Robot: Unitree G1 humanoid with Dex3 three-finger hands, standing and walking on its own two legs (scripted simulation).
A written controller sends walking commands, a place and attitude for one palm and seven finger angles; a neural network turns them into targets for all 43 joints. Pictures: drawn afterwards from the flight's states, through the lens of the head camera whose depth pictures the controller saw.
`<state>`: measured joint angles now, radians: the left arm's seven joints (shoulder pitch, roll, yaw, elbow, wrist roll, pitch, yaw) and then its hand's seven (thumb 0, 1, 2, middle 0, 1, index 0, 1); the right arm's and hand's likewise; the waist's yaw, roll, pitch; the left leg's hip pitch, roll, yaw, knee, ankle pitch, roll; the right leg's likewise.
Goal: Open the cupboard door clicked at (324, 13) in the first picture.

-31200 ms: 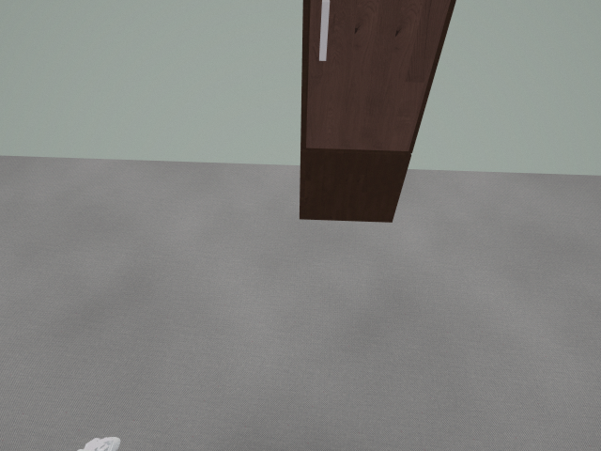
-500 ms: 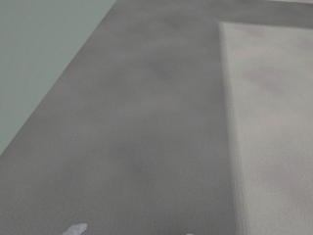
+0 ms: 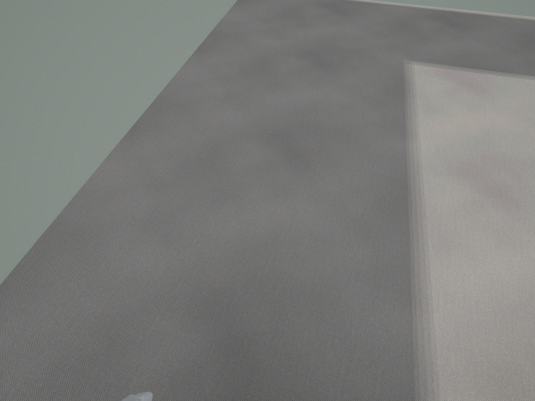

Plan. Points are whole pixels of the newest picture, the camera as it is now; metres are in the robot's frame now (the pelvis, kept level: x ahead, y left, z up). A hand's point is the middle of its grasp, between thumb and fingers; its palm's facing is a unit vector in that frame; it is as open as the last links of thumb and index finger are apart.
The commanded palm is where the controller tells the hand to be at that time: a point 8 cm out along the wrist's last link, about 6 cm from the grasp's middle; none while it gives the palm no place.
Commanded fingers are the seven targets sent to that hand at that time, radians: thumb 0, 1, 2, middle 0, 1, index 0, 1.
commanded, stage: turn to face it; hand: left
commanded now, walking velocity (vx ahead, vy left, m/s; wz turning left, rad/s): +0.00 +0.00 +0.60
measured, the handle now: out of the picture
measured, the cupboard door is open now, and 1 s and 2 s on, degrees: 42 42 42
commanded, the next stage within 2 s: none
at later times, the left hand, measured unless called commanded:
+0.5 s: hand out of the picture +0.14 +0.22 -0.15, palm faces +0.30 -0.92 -0.26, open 7.4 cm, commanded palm none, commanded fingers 0.00 0.90 0.90 -0.20 -0.30 -0.20 -0.30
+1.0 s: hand out of the picture +0.06 +0.16 -0.17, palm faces +0.61 -0.76 -0.24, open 7.4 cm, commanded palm none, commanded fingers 0.00 0.90 0.90 -0.20 -0.30 -0.20 -0.30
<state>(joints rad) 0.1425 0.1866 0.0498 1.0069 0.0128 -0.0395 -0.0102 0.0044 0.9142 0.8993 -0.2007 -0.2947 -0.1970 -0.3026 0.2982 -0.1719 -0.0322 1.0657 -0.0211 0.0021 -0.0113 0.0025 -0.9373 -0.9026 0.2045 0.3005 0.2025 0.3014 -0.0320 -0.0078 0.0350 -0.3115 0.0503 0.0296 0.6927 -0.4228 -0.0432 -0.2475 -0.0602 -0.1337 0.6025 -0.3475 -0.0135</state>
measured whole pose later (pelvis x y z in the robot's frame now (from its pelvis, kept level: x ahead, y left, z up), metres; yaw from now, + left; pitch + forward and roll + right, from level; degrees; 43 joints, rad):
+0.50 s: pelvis +0.09 -0.02 +0.01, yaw +17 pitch +1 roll -1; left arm 0.12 0.24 0.07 0.88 0.01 0.04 0.00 0.00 0.91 0.90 -0.20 -0.29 -0.20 -0.30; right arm 0.17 -0.24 -0.06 0.92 -0.04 0.03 0.01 0.00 -0.91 -0.90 0.20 0.30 0.20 0.30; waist -0.01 0.02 0.10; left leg -0.34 0.02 -0.03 0.55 -0.24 0.00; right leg -0.43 -0.07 -0.03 0.86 -0.44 0.08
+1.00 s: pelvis +0.13 -0.05 +0.00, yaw +37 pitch +1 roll +0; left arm 0.18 0.25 0.07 0.92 0.01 0.07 0.01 0.01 0.91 0.90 -0.20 -0.30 -0.20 -0.30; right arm 0.13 -0.22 -0.05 0.88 -0.03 0.02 0.01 0.01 -0.91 -0.90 0.20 0.30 0.20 0.30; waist 0.00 -0.04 0.11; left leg -0.33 0.01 0.02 0.60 -0.29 0.01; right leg -0.46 -0.10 -0.06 1.07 -0.50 0.09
